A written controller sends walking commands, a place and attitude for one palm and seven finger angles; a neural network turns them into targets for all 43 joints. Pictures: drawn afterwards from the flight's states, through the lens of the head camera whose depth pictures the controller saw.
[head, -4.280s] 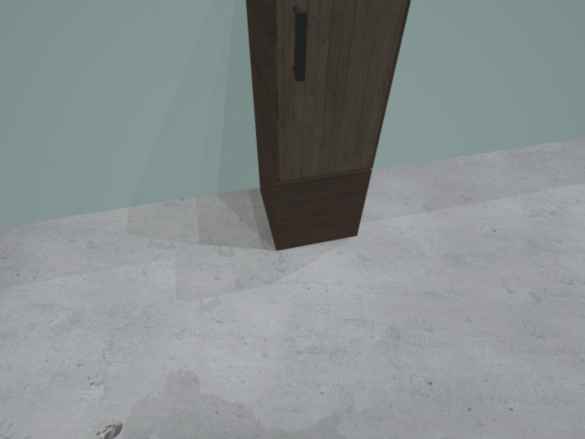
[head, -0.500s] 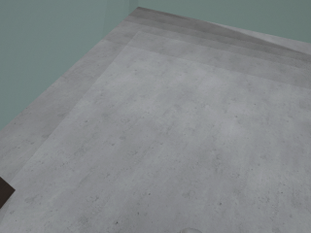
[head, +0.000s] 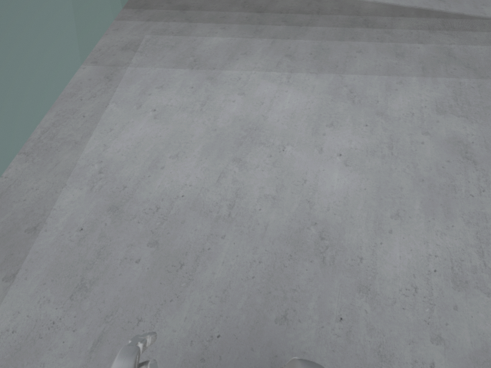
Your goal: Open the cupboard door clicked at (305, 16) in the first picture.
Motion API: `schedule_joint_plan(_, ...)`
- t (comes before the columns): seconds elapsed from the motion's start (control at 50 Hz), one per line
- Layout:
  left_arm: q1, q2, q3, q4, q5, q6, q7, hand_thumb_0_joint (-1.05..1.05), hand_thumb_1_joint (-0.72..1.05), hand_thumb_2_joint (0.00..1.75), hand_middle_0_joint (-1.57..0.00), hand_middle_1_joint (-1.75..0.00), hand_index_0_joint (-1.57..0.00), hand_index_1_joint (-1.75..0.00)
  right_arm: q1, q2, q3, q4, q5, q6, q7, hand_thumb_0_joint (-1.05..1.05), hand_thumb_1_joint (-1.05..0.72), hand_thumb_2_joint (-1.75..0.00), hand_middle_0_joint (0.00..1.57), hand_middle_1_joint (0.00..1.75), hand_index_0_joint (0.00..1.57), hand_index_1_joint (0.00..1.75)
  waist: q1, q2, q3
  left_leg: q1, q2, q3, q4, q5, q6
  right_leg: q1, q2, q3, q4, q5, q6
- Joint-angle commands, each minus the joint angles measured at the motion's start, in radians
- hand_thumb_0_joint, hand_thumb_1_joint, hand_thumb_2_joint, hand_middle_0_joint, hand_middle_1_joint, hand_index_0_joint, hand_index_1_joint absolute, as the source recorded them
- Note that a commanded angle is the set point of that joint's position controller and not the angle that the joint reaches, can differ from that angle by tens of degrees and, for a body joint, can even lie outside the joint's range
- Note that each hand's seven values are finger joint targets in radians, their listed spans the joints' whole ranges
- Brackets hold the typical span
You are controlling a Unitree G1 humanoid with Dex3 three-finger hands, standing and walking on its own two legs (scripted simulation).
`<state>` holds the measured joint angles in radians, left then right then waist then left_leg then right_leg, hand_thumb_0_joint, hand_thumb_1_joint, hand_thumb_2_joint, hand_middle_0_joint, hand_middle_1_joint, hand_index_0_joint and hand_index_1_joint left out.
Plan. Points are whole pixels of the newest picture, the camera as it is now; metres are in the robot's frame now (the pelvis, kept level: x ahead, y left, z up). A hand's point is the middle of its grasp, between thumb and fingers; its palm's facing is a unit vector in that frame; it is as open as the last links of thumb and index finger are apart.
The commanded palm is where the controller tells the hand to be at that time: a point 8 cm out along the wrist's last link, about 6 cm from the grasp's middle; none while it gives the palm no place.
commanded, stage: turn to face it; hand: left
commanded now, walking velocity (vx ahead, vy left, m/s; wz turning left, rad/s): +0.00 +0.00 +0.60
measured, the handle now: out of the picture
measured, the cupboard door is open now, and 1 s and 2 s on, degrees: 0 0 0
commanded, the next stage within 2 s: none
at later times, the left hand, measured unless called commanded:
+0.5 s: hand out of the picture +0.05 +0.29 -0.16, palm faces +0.30 -0.92 -0.24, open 7.4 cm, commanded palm none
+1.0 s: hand out of the picture +0.02 +0.18 -0.12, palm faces +0.55 -0.79 -0.27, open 7.4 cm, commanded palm none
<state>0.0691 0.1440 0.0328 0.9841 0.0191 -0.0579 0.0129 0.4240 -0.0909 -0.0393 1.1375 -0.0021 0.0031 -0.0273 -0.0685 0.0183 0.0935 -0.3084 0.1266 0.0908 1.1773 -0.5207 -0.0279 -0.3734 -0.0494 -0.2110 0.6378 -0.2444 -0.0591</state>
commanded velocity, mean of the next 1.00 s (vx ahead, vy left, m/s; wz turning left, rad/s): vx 0.00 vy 0.00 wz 0.60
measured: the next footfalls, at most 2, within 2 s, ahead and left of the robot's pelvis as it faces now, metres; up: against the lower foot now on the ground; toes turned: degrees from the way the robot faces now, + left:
left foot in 0.28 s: +0.09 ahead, +0.16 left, +0.00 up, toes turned +19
right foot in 0.80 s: +0.12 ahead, -0.10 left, +0.00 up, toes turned +25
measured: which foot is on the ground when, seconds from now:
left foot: up 0.00-0.26, down 0.28-0.80, up 0.82-1.00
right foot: down 0.00-0.28, up 0.30-0.78, down 0.80-1.00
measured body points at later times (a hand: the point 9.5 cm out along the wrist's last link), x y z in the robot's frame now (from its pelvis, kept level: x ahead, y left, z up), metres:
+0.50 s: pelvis +0.03 +0.06 +0.02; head +0.08 +0.10 +0.46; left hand +0.04 +0.34 -0.14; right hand +0.14 -0.17 -0.12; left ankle +0.05 +0.14 -0.72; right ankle +0.04 -0.11 -0.62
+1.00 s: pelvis +0.05 -0.02 +0.02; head +0.09 -0.04 +0.47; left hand -0.01 +0.22 -0.10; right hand +0.26 -0.21 -0.13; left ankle -0.04 +0.11 -0.63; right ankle +0.09 -0.11 -0.72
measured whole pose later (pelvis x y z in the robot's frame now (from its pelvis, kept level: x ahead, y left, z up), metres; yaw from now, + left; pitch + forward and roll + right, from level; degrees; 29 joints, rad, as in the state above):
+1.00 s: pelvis +0.05 -0.02 +0.02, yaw +35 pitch -1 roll +3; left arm 0.20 0.16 0.02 0.89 0.02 0.01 0.02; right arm 0.19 -0.28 -0.12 0.93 -0.02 0.08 0.03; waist -0.03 0.03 0.06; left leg -0.54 0.01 -0.01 1.15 -0.36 -0.08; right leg -0.19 -0.10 -0.15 0.51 -0.31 -0.01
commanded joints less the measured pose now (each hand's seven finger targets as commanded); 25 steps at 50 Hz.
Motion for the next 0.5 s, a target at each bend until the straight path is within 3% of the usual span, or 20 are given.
schedule_joint_plan(0.0, 0.093, 0.129, 0.032, -0.008, 0.001, 0.015, 0.029, 0.00, 0.90, 0.90, -0.20, -0.30, -0.20, -0.30, 0.049, -0.053, -0.016, -0.069, -0.009, 0.018, 0.003, 0.00, -0.90, -0.90, 0.20, 0.30, 0.20, 0.30, 0.032, -0.083, -0.096, -0.104, 0.026, -0.074, 0.022, 0.065, -0.017, 0.068, -0.336, 0.162, -0.322, 0.495, -0.085)
schedule_joint_plan(0.02, 0.065, 0.131, 0.033, -0.022, 0.002, 0.019, 0.029, 0.00, 0.90, 0.90, -0.20, -0.30, -0.20, -0.30, 0.066, -0.046, -0.015, -0.070, -0.012, 0.029, 0.007, 0.00, -0.90, -0.90, 0.20, 0.30, 0.20, 0.30, 0.014, -0.104, -0.092, -0.092, 0.019, -0.056, -0.011, 0.088, -0.022, 0.032, -0.321, 0.115, -0.332, 0.412, -0.073)
schedule_joint_plan(0.06, 0.047, 0.132, 0.039, -0.035, 0.003, 0.030, 0.026, 0.00, 0.90, 0.90, -0.20, -0.30, -0.20, -0.30, 0.053, -0.054, -0.020, -0.084, -0.016, 0.041, 0.016, 0.00, -0.90, -0.90, 0.20, 0.30, 0.20, 0.30, 0.007, -0.145, -0.078, -0.090, 0.011, -0.024, -0.055, 0.133, -0.027, -0.007, -0.299, 0.069, -0.354, 0.239, -0.057)
schedule_joint_plan(0.1, 0.046, 0.133, 0.053, -0.049, 0.010, 0.041, 0.027, 0.00, 0.90, 0.90, -0.20, -0.30, -0.20, -0.30, 0.012, -0.065, -0.028, -0.117, -0.019, 0.043, 0.025, 0.00, -0.90, -0.90, 0.20, 0.30, 0.20, 0.30, 0.014, -0.173, -0.065, -0.093, 0.015, -0.007, -0.133, 0.142, -0.027, -0.017, -0.304, 0.052, -0.353, 0.103, -0.048)
schedule_joint_plan(0.16, 0.043, 0.165, 0.069, -0.072, 0.015, 0.053, 0.027, 0.00, 0.90, 0.90, -0.20, -0.30, -0.20, -0.30, -0.069, -0.092, -0.035, -0.171, -0.020, 0.035, 0.036, 0.00, -0.90, -0.90, 0.20, 0.30, 0.20, 0.30, 0.037, -0.191, -0.061, -0.101, 0.011, 0.009, -0.280, 0.121, -0.022, 0.034, -0.329, 0.048, -0.288, 0.055, -0.044)
schedule_joint_plan(0.2, 0.047, 0.171, 0.074, -0.078, 0.014, 0.062, 0.026, 0.00, 0.90, 0.90, -0.20, -0.30, -0.20, -0.30, -0.069, -0.115, -0.042, -0.190, -0.021, 0.025, 0.038, 0.00, -0.90, -0.90, 0.20, 0.30, 0.20, 0.30, 0.032, -0.147, -0.080, -0.050, -0.008, 0.022, -0.440, 0.185, -0.018, 0.066, -0.325, 0.029, -0.173, 0.062, -0.020)
schedule_joint_plan(0.22, 0.055, 0.169, 0.075, -0.086, 0.006, 0.070, 0.023, 0.00, 0.90, 0.90, -0.20, -0.30, -0.20, -0.30, -0.032, -0.144, -0.048, -0.186, -0.026, 0.021, 0.039, 0.00, -0.90, -0.90, 0.20, 0.30, 0.20, 0.30, 0.014, -0.052, -0.100, 0.033, -0.028, 0.034, -0.557, 0.291, -0.017, 0.042, -0.294, -0.002, -0.058, 0.025, 0.009)
schedule_joint_plan(0.24, 0.074, 0.135, 0.069, -0.104, -0.004, 0.080, 0.016, 0.00, 0.90, 0.90, -0.20, -0.30, -0.20, -0.30, 0.003, -0.206, -0.060, -0.186, -0.030, 0.012, 0.039, 0.00, -0.90, -0.90, 0.20, 0.30, 0.20, 0.30, 0.003, 0.171, -0.096, 0.052, 0.045, -0.135, -0.720, 0.401, 0.024, -0.031, -0.196, -0.035, 0.131, -0.113, 0.062)
schedule_joint_plan(0.26, 0.071, 0.076, 0.059, -0.149, -0.010, 0.087, 0.009, 0.00, 0.90, 0.90, -0.20, -0.30, -0.20, -0.30, 0.021, -0.310, -0.083, -0.205, -0.034, 0.000, 0.031, 0.00, -0.90, -0.90, 0.20, 0.30, 0.20, 0.30, -0.012, 0.444, -0.075, 0.095, 0.279, -0.503, -0.876, 0.651, 0.145, -0.248, -0.063, -0.013, 0.381, -0.434, 0.141)
schedule_joint_plan(0.28, 0.014, 0.107, 0.058, -0.173, 0.002, 0.089, 0.008, 0.00, 0.90, 0.90, -0.20, -0.30, -0.20, -0.30, 0.020, -0.344, -0.085, -0.206, -0.036, 0.002, 0.024, 0.00, -0.90, -0.90, 0.20, 0.30, 0.20, 0.30, -0.022, 0.319, -0.097, 0.065, 0.341, -0.557, -0.901, 0.595, 0.220, -0.238, -0.055, 0.119, 0.549, -0.406, 0.122)
schedule_joint_plan(0.3, 0.001, 0.102, 0.061, -0.174, 0.008, 0.093, 0.007, 0.00, 0.90, 0.90, -0.20, -0.30, -0.20, -0.30, -0.027, -0.329, -0.083, -0.220, -0.034, 0.000, 0.016, 0.00, -0.90, -0.90, 0.20, 0.30, 0.20, 0.30, 0.003, 0.263, -0.094, 0.039, 0.290, -0.520, -0.912, 0.492, 0.206, -0.270, -0.078, 0.169, 0.600, -0.317, 0.118)
schedule_joint_plan(0.32, 0.004, 0.104, 0.071, -0.162, 0.011, 0.088, 0.003, 0.00, 0.90, 0.90, -0.20, -0.30, -0.20, -0.30, -0.082, -0.301, -0.077, -0.234, -0.032, -0.004, 0.008, 0.00, -0.90, -0.90, 0.20, 0.30, 0.20, 0.30, 0.020, 0.246, -0.107, 0.060, 0.228, -0.483, -0.890, 0.465, 0.171, -0.305, -0.069, 0.189, 0.643, -0.232, 0.124)
schedule_joint_plan(0.34, 0.031, 0.121, 0.075, -0.146, 0.011, 0.083, -0.002, 0.00, 0.90, 0.90, -0.20, -0.30, -0.20, -0.30, -0.133, -0.278, -0.065, -0.251, -0.029, -0.009, 0.005, 0.00, -0.90, -0.90, 0.20, 0.30, 0.20, 0.30, 0.040, 0.205, -0.121, 0.086, 0.181, -0.400, -0.859, 0.510, 0.145, -0.300, -0.071, 0.200, 0.641, -0.159, 0.129)
schedule_joint_plan(0.38, 0.084, 0.135, 0.074, -0.120, 0.005, 0.082, -0.005, 0.00, 0.90, 0.90, -0.20, -0.30, -0.20, -0.30, -0.160, -0.269, -0.058, -0.266, -0.023, -0.018, 0.002, 0.00, -0.90, -0.90, 0.20, 0.30, 0.20, 0.30, 0.054, 0.136, -0.181, 0.160, 0.124, -0.309, -0.833, 0.616, 0.133, -0.269, -0.064, 0.201, 0.614, -0.089, 0.143)
schedule_joint_plan(0.42, 0.096, 0.141, 0.073, -0.111, 0.000, 0.082, -0.004, 0.00, 0.90, 0.90, -0.20, -0.30, -0.20, -0.30, -0.141, -0.276, -0.063, -0.265, -0.019, -0.022, 0.000, 0.00, -0.90, -0.90, 0.20, 0.30, 0.20, 0.30, 0.049, 0.086, -0.225, 0.222, 0.116, -0.296, -0.823, 0.704, 0.148, -0.249, -0.057, 0.207, 0.575, -0.084, 0.152)
schedule_joint_plan(0.48, 0.080, 0.145, 0.068, -0.122, -0.006, 0.085, 0.004, 0.00, 0.90, 0.90, -0.20, -0.30, -0.20, -0.30, -0.111, -0.285, -0.068, -0.253, -0.019, -0.015, 0.003, 0.00, -0.90, -0.90, 0.20, 0.30, 0.20, 0.30, 0.032, 0.063, -0.229, 0.264, 0.132, -0.340, -0.822, 0.717, 0.186, -0.231, -0.051, 0.216, 0.476, -0.127, 0.161)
